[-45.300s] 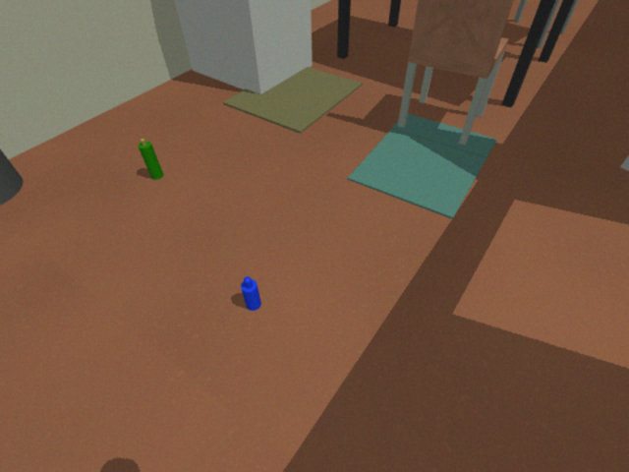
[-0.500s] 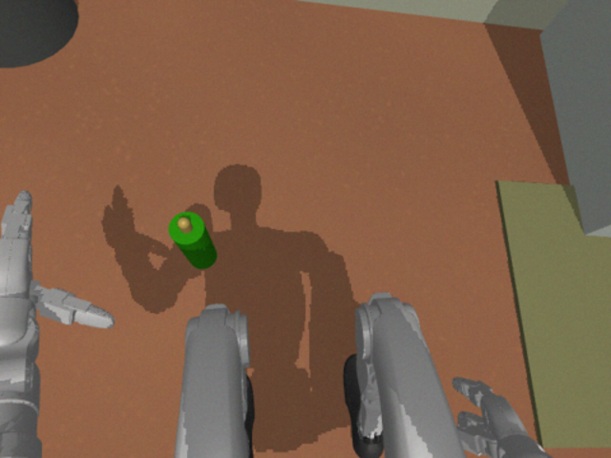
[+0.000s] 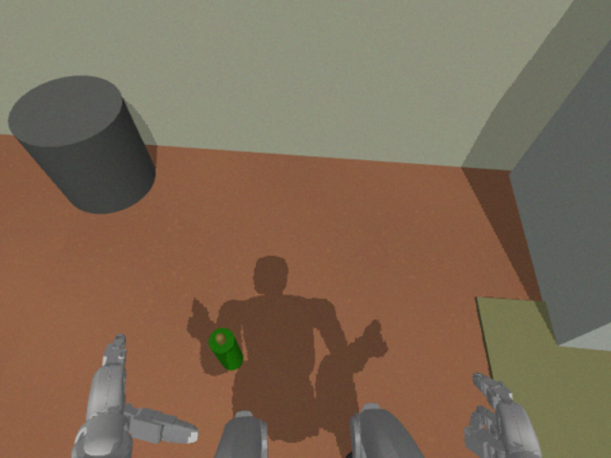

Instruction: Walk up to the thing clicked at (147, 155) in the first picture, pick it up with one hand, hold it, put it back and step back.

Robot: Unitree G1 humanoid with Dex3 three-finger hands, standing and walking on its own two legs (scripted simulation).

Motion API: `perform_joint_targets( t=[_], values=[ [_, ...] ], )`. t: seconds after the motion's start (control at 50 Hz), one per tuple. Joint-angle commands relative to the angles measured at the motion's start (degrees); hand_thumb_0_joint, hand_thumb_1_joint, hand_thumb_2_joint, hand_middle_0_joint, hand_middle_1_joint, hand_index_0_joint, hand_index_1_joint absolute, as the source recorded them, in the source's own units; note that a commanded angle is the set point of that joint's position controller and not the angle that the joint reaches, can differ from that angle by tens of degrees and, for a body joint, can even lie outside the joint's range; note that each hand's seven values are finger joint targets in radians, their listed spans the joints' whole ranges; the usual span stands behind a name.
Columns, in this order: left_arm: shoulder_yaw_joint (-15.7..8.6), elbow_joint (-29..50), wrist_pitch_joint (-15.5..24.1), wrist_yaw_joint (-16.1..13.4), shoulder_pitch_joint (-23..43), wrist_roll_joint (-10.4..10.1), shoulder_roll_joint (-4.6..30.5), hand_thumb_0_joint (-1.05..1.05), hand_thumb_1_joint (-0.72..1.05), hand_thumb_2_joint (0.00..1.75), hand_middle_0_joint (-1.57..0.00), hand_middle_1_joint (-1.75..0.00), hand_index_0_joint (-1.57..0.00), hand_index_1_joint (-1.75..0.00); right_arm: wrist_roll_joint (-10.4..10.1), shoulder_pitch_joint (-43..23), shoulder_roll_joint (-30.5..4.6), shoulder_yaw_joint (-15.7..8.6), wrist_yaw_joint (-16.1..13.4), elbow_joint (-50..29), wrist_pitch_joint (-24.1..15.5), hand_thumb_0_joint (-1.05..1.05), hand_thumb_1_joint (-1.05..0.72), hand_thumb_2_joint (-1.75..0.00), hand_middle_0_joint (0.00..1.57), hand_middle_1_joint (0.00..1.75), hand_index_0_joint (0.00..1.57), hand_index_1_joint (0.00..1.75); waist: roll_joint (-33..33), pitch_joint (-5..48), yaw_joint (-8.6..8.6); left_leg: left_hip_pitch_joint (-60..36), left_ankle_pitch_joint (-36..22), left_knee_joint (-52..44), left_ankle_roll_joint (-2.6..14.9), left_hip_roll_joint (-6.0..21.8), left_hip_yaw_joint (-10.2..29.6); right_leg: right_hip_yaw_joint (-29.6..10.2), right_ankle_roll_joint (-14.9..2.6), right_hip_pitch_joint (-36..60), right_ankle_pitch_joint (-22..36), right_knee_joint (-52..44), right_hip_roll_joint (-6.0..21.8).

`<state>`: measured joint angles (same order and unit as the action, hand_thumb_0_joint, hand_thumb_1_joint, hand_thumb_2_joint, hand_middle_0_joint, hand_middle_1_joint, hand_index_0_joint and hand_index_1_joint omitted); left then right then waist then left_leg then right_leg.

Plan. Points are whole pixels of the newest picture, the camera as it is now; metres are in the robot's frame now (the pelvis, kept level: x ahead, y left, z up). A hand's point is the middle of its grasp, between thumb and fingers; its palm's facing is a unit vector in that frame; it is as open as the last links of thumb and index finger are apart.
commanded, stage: home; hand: left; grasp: from the side
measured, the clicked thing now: (226, 348) +0.42 +0.20 -0.54
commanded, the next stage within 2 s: stand in 2.00 s
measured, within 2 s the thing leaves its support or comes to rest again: neither
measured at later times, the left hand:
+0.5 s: hand (140, 438) +0.18 +0.19 +0.01, palm faces +0.12 -0.95 -0.29, open 17.5 cm
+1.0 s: hand (145, 430) +0.19 +0.19 +0.01, palm faces +0.11 -0.95 -0.29, open 17.5 cm
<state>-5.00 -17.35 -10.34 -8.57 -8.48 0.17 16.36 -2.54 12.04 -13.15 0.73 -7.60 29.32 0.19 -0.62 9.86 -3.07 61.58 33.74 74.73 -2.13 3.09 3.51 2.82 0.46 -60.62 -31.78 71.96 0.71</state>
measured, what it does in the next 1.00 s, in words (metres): rises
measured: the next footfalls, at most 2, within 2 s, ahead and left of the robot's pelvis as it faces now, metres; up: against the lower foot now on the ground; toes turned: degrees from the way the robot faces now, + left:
none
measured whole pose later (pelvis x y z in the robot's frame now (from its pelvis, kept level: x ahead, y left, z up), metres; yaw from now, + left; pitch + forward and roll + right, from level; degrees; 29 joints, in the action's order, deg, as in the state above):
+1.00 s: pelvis +0.02 +0.00 +0.06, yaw +1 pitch +8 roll -2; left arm 0.8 1.4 -15.9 -8.0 -26.8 -0.6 12.3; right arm -0.5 16.6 -11.7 1.7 -10.3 29.1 -6.8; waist -2.0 6.3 -1.6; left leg 35.5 28.1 55.5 -1.6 2.9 2.4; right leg 2.7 0.9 -34.3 -26.1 52.4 0.8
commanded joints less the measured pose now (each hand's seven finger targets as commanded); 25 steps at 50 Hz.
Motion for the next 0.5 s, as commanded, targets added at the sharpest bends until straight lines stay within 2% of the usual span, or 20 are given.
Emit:
perform_joint_targets(
  t=[0.0, 0.02, 0.08, 0.14, 0.16, 0.22, 0.28, 0.34, 0.4, 0.42, 0.46, 0.48],
  values=[
    [-1.96, 15.42, -0.32, -2.1, -2.79, -0.29, 6.91, 0.0, -0.54, 0.06, -0.05, -0.06, -0.05, -0.06, -0.13, 1.95, -6.67, -2.91, -1.7, -7.69, -2.88, 0.0, -0.9, -0.9, 0.2, 0.3, 0.2, 0.3, -4.26, 15.17, 0.87, -19.89, -21.73, -15.25, 2.28, -2.38, -3.23, -1.09, -0.92, 21.19, 21.32, -16.26, -0.82],
    [-2.07, 16.2, -1.05, -2.36, -5.69, -0.35, 6.62, 0.0, -0.56, 0.05, -0.05, -0.05, -0.05, -0.05, -0.04, 2.1, -6.26, -2.87, -2.06, -7.74, -3.05, 0.0, -0.89, -0.9, 0.2, 0.3, 0.2, 0.3, -4.79, 14.64, 1.18, -20.98, -22.14, -16.21, 2.29, -2.46, -3.27, -1.03, -0.81, 22.68, 22.02, -17.45, -0.86],
    [0.47, 20.6, -2.63, -2.47, -9.66, -0.83, 4.01, 0.0, -0.53, 0.07, -0.06, -0.06, -0.06, -0.06, 0.05, 1.95, -5.75, -2.67, -2.69, -8.85, -3.76, 0.0, -0.9, -0.9, 0.2, 0.3, 0.2, 0.3, -3.68, 11.31, 0.89, -23.3, -21.49, -19.45, 2.37, -2.66, -3.61, -0.42, -0.7, 25.19, 21.57, -20.59, -1.07],
    [2.02, 25.12, -3.86, -2.46, -13.62, -1.04, 2.61, 0.0, -0.56, 0.05, -0.05, -0.05, -0.05, -0.06, 0.28, 1.49, -5.53, -2.5, -3.28, -9.89, -4.73, 0.0, -0.9, -0.9, 0.2, 0.3, 0.2, 0.3, -2.91, 8.58, 1.0, -25.36, -20.92, -22.35, 2.34, -2.47, -3.22, 0.53, -0.74, 26.69, 20.29, -22.71, -1.42],
    [1.61, 26.15, -4.17, -2.52, -14.7, -1.19, 3.06, 0.0, -0.55, 0.06, -0.05, -0.06, -0.05, -0.06, 0.27, 1.14, -5.43, -2.43, -3.37, -10.4, -4.99, 0.0, -0.9, -0.9, 0.2, 0.3, 0.2, 0.3, -1.93, 6.28, 1.42, -25.08, -20.04, -23.22, 2.4, -2.51, -3.08, 0.92, -0.64, 26.81, 19.34, -23.68, -1.5],
    [2.8, 28.5, -4.53, -1.98, -16.78, -1.11, 1.72, 0.0, -0.58, 0.04, -0.05, -0.05, -0.05, -0.05, 0.57, 0.74, -5.25, -2.39, -3.56, -11.18, -5.79, 0.0, -0.9, -0.9, 0.2, 0.3, 0.2, 0.3, -0.63, 2.75, 1.08, -25.66, -17.69, -25.43, 2.52, -2.53, -3.03, 1.33, -0.57, 26.73, 16.81, -25.66, -1.81],
    [3.2, 30.04, -4.38, -1.44, -17.82, -1.05, 1.1, 0.0, -0.59, 0.03, -0.05, -0.05, -0.05, -0.05, 0.81, 0.49, -5.43, -2.35, -3.57, -11.46, -6.8, 0.0, -0.9, -0.9, 0.2, 0.3, 0.2, 0.3, -0.6, 0.84, 1.06, -26.55, -16.25, -27.21, 2.31, -2.36, -2.91, 1.69, -0.54, 27.03, 15.02, -26.34, -1.9],
    [2.61, 30.12, -4.22, -1.03, -19.13, -0.98, 1.32, 0.0, -0.58, 0.04, -0.05, -0.05, -0.05, -0.05, 1.07, 0.52, -5.53, -2.37, -3.48, -11.46, -7.64, 0.0, -0.9, -0.9, 0.2, 0.3, 0.2, 0.3, 0.06, 0.67, 1.31, -27.17, -18.08, -27.26, 2.28, -2.38, -2.87, 1.74, -0.44, 28.1, 16.57, -26.53, -1.88],
    [2.86, 28.27, -3.69, -0.65, -16.86, -0.6, 0.75, 0.0, -0.58, 0.04, -0.05, -0.05, -0.05, -0.05, 1.59, 0.56, -5.43, -2.23, -3.39, -10.94, -8.3, 0.0, -0.9, -0.9, 0.2, 0.3, 0.2, 0.3, 0.12, -0.24, 0.6, -26.98, -16.91, -27.5, 2.31, -2.54, -2.89, 1.41, -0.44, 27.87, 15.7, -26.65, -1.75],
    [2.79, 30.33, -3.34, -0.61, -15.02, -0.49, 1.3, 0.0, -0.53, 0.06, -0.05, -0.05, -0.05, -0.06, 1.58, 0.2, -5.38, -2.14, -3.31, -11.07, -8.56, 0.0, -0.9, -0.9, 0.2, 0.3, 0.2, 0.3, -1.94, -0.06, 0.65, -27.43, -15.62, -28.02, 2.27, -2.51, -2.85, 1.26, -0.64, 27.74, 14.52, -26.82, -1.61],
    [1.93, 33.7, -2.74, -0.71, -12.63, -0.4, 2.89, 0.0, -0.57, 0.05, -0.05, -0.05, -0.05, -0.05, 1.75, 0.38, -5.48, -2.26, -3.43, -10.62, -8.95, 0.0, -0.9, -0.9, 0.2, 0.3, 0.2, 0.3, -3.73, 0.94, 1.05, -28.42, -14.36, -28.79, 2.03, -2.56, -2.72, 1.31, -0.74, 27.99, 13.22, -26.97, -1.71],
    [2.39, 32.24, -2.84, -0.66, -14.11, -0.33, 1.95, 0.0, -0.56, 0.05, -0.05, -0.05, -0.05, -0.05, 1.86, 0.72, -5.42, -2.37, -3.47, -10.41, -9.2, 0.0, -0.9, -0.9, 0.2, 0.3, 0.2, 0.3, -3.21, 1.44, 0.92, -29.1, -14.99, -28.54, 2.01, -2.67, -2.9, 1.19, -0.67, 28.52, 13.81, -27.05, -1.69]
  ],
)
